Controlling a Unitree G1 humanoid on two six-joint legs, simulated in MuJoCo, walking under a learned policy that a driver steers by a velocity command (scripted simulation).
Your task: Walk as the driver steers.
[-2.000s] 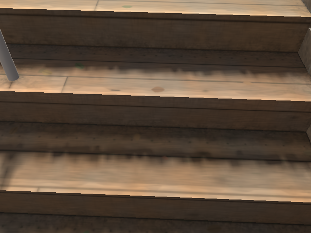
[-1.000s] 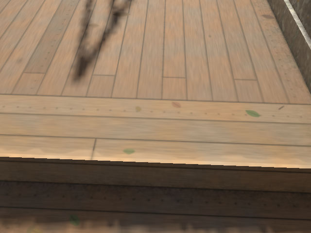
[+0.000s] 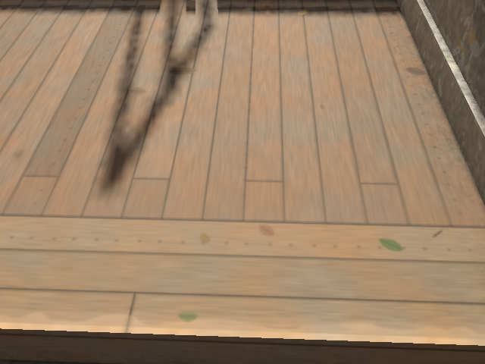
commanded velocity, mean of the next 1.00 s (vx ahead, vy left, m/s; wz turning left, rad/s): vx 0.34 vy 0.00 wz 0.00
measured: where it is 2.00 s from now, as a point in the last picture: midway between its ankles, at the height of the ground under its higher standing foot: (233, 255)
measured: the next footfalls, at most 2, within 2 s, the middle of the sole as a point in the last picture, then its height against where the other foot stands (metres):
right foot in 0.50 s outside the picture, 0.17 m higher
left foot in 1.00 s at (176, 301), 0.17 m higher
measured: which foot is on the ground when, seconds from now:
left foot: down 0.00-0.54, up 0.56-0.98, down 1.00-1.00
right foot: down 0.00-0.22, up 0.24-0.48, down 0.50-1.00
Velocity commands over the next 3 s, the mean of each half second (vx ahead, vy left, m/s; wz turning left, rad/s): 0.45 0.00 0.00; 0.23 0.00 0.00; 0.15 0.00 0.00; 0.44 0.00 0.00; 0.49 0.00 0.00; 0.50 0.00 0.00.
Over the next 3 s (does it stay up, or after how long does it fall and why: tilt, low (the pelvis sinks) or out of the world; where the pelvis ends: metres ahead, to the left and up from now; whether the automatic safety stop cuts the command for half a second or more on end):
stays up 1.25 0.01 0.35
